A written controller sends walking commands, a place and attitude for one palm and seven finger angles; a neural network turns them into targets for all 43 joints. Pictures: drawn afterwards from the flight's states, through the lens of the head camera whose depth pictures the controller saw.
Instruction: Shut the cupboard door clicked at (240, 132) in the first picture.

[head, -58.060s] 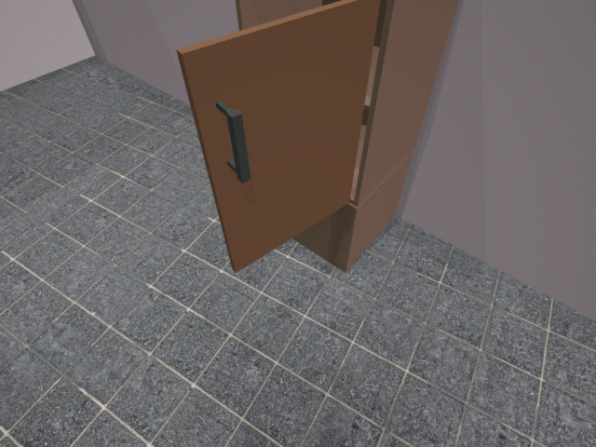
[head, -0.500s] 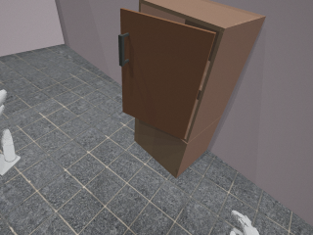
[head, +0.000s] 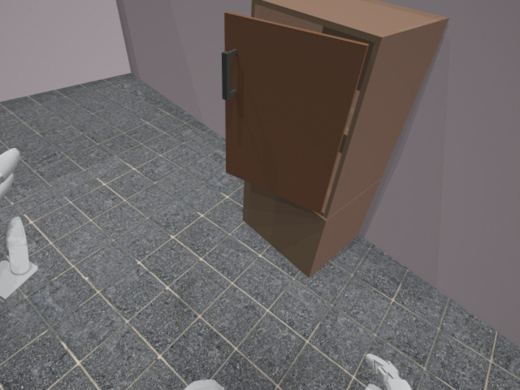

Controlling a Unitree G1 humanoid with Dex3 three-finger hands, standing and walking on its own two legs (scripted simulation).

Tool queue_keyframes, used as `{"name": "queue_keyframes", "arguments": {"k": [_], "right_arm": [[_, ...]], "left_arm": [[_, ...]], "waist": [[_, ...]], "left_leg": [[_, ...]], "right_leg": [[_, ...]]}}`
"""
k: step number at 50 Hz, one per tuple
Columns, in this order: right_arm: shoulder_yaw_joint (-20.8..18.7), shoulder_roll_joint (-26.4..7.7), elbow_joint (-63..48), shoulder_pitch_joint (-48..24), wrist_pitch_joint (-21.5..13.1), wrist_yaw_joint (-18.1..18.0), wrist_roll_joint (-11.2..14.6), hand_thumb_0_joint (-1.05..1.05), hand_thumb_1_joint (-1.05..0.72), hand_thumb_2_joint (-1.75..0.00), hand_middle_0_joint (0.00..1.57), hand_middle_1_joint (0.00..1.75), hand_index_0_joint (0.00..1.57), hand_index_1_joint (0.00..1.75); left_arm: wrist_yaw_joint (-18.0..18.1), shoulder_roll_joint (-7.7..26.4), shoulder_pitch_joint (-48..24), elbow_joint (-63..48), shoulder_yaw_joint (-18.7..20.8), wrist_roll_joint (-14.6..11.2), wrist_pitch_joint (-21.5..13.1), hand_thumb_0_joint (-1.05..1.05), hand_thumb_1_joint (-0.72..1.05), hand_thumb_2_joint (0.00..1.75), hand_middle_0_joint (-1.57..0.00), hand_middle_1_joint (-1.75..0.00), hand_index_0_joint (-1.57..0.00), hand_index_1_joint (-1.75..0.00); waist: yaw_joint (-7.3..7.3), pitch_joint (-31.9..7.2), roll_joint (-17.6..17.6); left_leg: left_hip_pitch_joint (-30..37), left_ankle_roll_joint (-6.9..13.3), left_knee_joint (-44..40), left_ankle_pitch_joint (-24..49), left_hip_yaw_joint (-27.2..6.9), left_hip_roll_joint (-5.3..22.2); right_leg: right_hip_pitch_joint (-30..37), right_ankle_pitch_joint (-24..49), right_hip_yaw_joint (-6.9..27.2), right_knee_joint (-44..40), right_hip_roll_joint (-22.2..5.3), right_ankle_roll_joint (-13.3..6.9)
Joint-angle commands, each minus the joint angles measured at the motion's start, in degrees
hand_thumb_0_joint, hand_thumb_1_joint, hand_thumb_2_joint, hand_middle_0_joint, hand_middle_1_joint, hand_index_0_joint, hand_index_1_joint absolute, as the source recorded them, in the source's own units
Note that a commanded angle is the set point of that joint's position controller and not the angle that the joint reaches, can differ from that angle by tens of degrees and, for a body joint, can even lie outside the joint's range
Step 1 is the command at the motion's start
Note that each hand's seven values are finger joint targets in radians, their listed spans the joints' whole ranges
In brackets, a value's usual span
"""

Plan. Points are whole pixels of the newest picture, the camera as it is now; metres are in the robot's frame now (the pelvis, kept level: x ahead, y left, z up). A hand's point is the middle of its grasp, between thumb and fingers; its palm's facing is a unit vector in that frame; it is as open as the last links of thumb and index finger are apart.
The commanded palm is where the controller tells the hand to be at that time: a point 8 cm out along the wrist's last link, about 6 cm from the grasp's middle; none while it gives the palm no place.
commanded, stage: stop stepping back and stand still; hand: left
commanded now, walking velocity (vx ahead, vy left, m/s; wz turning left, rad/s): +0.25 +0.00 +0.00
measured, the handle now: (230, 74) +0.98 +0.17 +0.09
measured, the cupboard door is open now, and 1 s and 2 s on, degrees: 17 17 17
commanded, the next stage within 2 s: let the arm hang, fingers relaxed in 0.38 s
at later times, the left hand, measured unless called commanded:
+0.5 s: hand (30, 250) +0.22 +0.29 +0.17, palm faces +0.42 -0.73 -0.54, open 7.4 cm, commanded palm none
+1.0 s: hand out of the picture +0.00 +0.23 -0.17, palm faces +0.08 -0.97 -0.22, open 7.1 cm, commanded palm none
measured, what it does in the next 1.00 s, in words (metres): steps on the spot: left foot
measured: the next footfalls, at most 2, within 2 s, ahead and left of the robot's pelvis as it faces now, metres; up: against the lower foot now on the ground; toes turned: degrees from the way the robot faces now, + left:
left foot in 0.22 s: +0.06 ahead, +0.17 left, +0.00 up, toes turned +9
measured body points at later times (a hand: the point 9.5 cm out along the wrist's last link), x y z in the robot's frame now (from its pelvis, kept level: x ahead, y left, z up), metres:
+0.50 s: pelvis +0.01 +0.03 -0.01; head +0.02 +0.03 +0.44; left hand +0.19 +0.33 +0.20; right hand +0.17 -0.18 -0.11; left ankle -0.04 +0.18 -0.71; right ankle +0.04 -0.04 -0.73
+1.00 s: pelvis +0.03 +0.05 +0.01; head +0.04 +0.05 +0.46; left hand +0.00 +0.29 -0.15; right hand +0.03 -0.18 -0.15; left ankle +0.02 +0.17 -0.73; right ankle +0.04 -0.04 -0.73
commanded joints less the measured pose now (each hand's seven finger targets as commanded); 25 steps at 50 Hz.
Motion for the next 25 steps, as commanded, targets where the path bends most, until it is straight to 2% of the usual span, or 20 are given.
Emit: {"name": "queue_keyframes", "arguments": {"k": [1,3,6,7,8,9,10,11,12,13,14,16,17,19,20,21,22,23,24,25], "right_arm": [[-3.75,-9.97,-7.97,-6.57,-1.98,-3.02,0.12,0.0,-0.9,-0.9,0.2,0.3,0.2,0.3],[-3.56,-9.87,-8.43,-6.55,-2.79,-3.68,0.25,0.0,-0.9,-0.9,0.2,0.3,0.2,0.3],[-3.49,-9.89,-9.77,-6.6,-3.89,-4.25,-0.08,0.0,-0.9,-0.9,0.2,0.3,0.2,0.3],[-3.59,-10.16,-9.91,-6.69,-4.37,-4.51,0.0,0.0,-0.9,-0.9,0.2,0.3,0.2,0.3],[-3.59,-10.19,-9.86,-5.87,-4.6,-4.63,-0.12,0.0,-0.9,-0.9,0.2,0.3,0.2,0.3],[-3.9,-10.69,-10.11,-5.35,-4.94,-4.74,0.16,0.0,-0.9,-0.9,0.2,0.3,0.2,0.3],[-4.71,-12.21,-10.83,-5.17,-5.02,-4.82,0.46,0.0,-0.9,-0.9,0.2,0.3,0.2,0.3],[-5.13,-13.26,-11.83,-6.08,-4.77,-4.38,0.76,0.0,-0.9,-0.9,0.2,0.3,0.2,0.3],[-5.07,-12.75,-12.02,-5.91,-4.65,-3.55,1.23,0.0,-0.9,-0.9,0.2,0.3,0.2,0.3],[-4.64,-10.66,-10.06,-5.5,-5.03,-3.41,-0.03,0.0,-0.9,-0.9,0.2,0.3,0.2,0.3],[-4.64,-10.63,-9.81,-5.53,-5.29,-2.75,-0.32,0.0,-0.9,-0.9,0.2,0.3,0.2,0.3],[-4.44,-10.62,-9.99,-5.9,-5.42,-1.5,0.36,0.0,-0.9,-0.9,0.2,0.3,0.2,0.3],[-4.48,-10.83,-10.38,-5.5,-5.41,-1.28,0.6,0.0,-0.9,-0.9,0.2,0.3,0.2,0.3],[-4.33,-10.94,-11.34,-5.56,-4.81,-0.79,0.91,0.0,-0.9,-0.9,0.2,0.3,0.2,0.3],[-4.41,-10.84,-11.48,-5.31,-4.51,-0.55,1.16,0.0,-0.9,-0.9,0.2,0.3,0.2,0.3],[-4.52,-10.32,-11.62,-4.54,-4.21,-0.5,1.27,0.0,-0.9,-0.9,0.2,0.3,0.2,0.3],[-4.9,-9.84,-11.76,-3.49,-3.9,-0.22,1.93,0.0,-0.9,-0.9,0.2,0.3,0.2,0.3],[-4.97,-9.94,-11.56,-4.37,-3.38,-0.12,1.83,0.0,-0.9,-0.9,0.2,0.3,0.2,0.3],[-5.08,-14.05,-2.41,-8.14,-4.56,3.93,0.47,0.0,-0.9,-0.9,0.2,0.3,0.2,0.3],[-4.91,-10.53,-2.83,-3.46,-1.5,3.26,0.87,0.0,-0.9,-0.9,0.2,0.3,0.2,0.3]], "left_arm": [[3.31,5.68,-11.94,6.04,4.18,0.09,-1.22,0.0,0.9,0.9,-0.2,-0.3,-0.2,-0.3],[3.67,4.4,-13.64,6.65,1.8,0.77,-1.25,0.0,0.9,0.9,-0.2,-0.3,-0.2,-0.3],[4.37,3.49,-14.46,1.03,-0.43,1.38,-0.9,0.0,0.9,0.9,-0.2,-0.3,-0.2,-0.3],[4.65,4.29,-14.81,-1.3,0.11,1.22,-0.75,0.0,0.9,0.9,-0.2,-0.3,-0.2,-0.3],[4.87,4.52,-15.8,-4.18,0.33,1.17,-1.03,0.0,0.9,0.9,-0.2,-0.3,-0.2,-0.3],[5.02,5.42,-16.45,-6.8,1.32,0.64,-1.42,0.0,0.9,0.9,-0.2,-0.3,-0.2,-0.3],[5.02,6.3,-16.41,-9.79,2.54,0.26,-2.04,0.0,0.9,0.9,-0.2,-0.3,-0.2,-0.3],[4.96,7.06,-16.59,-12.32,3.52,0.54,-2.64,0.0,0.9,0.9,-0.2,-0.3,-0.2,-0.3],[4.42,7.54,-15.51,-10.75,3.8,0.68,-3.02,0.0,0.9,0.9,-0.2,-0.3,-0.2,-0.3],[4.06,8.32,-13.14,-10.14,5.32,0.76,-3.02,0.0,0.9,0.9,-0.2,-0.3,-0.2,-0.3],[3.71,8.65,-12.18,-10.91,6.08,1.14,-3.01,0.0,0.9,0.9,-0.2,-0.3,-0.2,-0.3],[3.35,7.76,-7.96,-11.6,6.44,0.9,-3.01,0.0,0.9,0.9,-0.2,-0.3,-0.2,-0.3],[3.21,8.85,-6.26,-11.6,7.98,0.6,-3.04,0.0,0.9,0.9,-0.2,-0.3,-0.2,-0.3],[2.84,7.45,-3.57,-8.28,8.16,0.01,-3.0,0.0,0.9,0.9,-0.2,-0.3,-0.2,-0.3],[2.89,7.76,-3.19,-6.74,8.58,-0.01,-2.97,0.0,0.9,0.9,-0.2,-0.3,-0.2,-0.3],[3.28,8.92,-2.94,-5.21,9.75,0.0,-3.07,0.0,0.9,0.9,-0.2,-0.3,-0.2,-0.3],[3.48,8.15,-0.29,-3.32,9.29,-0.38,-2.57,0.0,0.9,0.9,-0.2,-0.3,-0.2,-0.3],[3.74,7.74,-0.32,-3.4,8.67,-0.44,-3.01,0.0,0.9,0.9,-0.2,-0.3,-0.2,-0.3],[-4.26,-5.81,-7.55,37.01,-16.05,6.3,5.31,0.0,0.9,0.9,-0.2,-0.3,-0.2,-0.3],[-6.28,-7.28,-7.07,38.77,-16.57,5.38,8.11,0.0,0.9,0.9,-0.2,-0.3,-0.2,-0.3]], "waist": [[-1.78,9.2,2.62],[-0.94,7.39,-0.31],[0.08,4.62,-8.67],[-0.22,3.77,-8.05],[-0.9,1.54,-5.89],[-1.54,-0.07,-1.82],[-1.98,-1.55,7.25],[-1.45,-1.38,17.9],[-1.14,-0.54,16.3],[-2.58,2.15,21.36],[-2.25,4.59,21.09],[-1.42,4.67,19.97],[-1.12,3.74,18.43],[-0.97,2.64,16.08],[-1.09,1.78,12.25],[-1.3,0.48,4.69],[-1.38,-2.1,-6.2],[-1.15,-1.83,-6.61],[-1.15,4.66,0.27],[-1.95,0.53,-0.97]], "left_leg": [[-2.91,1.22,-4.47,-0.67,-0.34,4.26],[1.9,1.95,-13.35,-3.2,2.21,3.62],[12.63,2.88,-24.55,-5.03,5.87,1.95],[16.44,3.09,-30.36,-3.71,6.06,2.03],[21.67,3.31,-35.92,-0.79,6.92,1.63],[26.78,3.86,-40.36,1.77,5.3,3.09],[33.51,6.09,-43.06,6.03,-4.04,9.1],[37.67,8.66,-41.94,17.85,-13.94,17.09],[39.3,8.98,-43.32,26.0,-17.78,20.6],[34.78,11.48,-45.44,24.54,-18.78,21.81],[31.23,12.0,-45.87,24.24,-17.61,21.71],[25.91,9.12,-42.42,26.03,-6.83,17.82],[22.66,7.61,-40.68,23.85,-3.23,16.32],[14.4,5.79,-35.84,15.57,0.31,14.13],[10.94,4.76,-31.22,9.81,1.99,11.65],[7.81,3.38,-23.22,3.31,3.69,7.22],[5.35,1.27,-12.39,-6.59,4.13,1.22],[5.19,1.13,-5.8,-13.49,-0.56,1.6],[-1.9,2.2,-2.93,-17.98,-4.96,8.53],[7.06,1.5,-8.93,-18.09,-4.41,5.14]], "right_leg": [[-4.38,-19.2,20.68,-21.2,-18.21,-4.14],[-0.87,-14.66,17.99,-19.12,-17.25,-3.34],[-2.54,-18.93,15.81,-18.56,-15.36,-2.86],[-1.63,-15.37,14.31,-15.93,-14.67,-2.51],[-0.86,-10.79,11.08,-11.49,-12.87,-1.2],[-0.87,-3.97,8.13,-4.57,-10.61,0.83],[-6.15,0.39,5.53,5.49,-7.15,3.78],[-14.29,-0.69,1.19,13.17,-3.52,6.34],[-19.25,-8.65,0.31,16.82,-2.98,6.98],[-19.8,-11.38,1.5,20.97,-3.96,7.02],[-18.6,-8.73,2.79,20.62,-5.21,6.9],[-10.31,-1.83,0.15,12.35,-4.07,6.86],[-4.49,1.15,-1.61,7.29,-2.87,7.05],[7.31,5.34,-2.05,-0.52,-1.88,6.64],[10.88,7.13,1.86,-1.89,-4.0,5.22],[11.94,12.13,11.82,-3.94,-9.56,1.9],[11.68,15.68,26.18,-9.81,-18.2,-2.09],[9.89,18.44,29.73,-13.08,-22.33,-3.38],[5.38,44.47,16.64,-2.16,-27.94,-5.26],[1.75,45.44,14.52,0.31,-23.41,-5.55]]}}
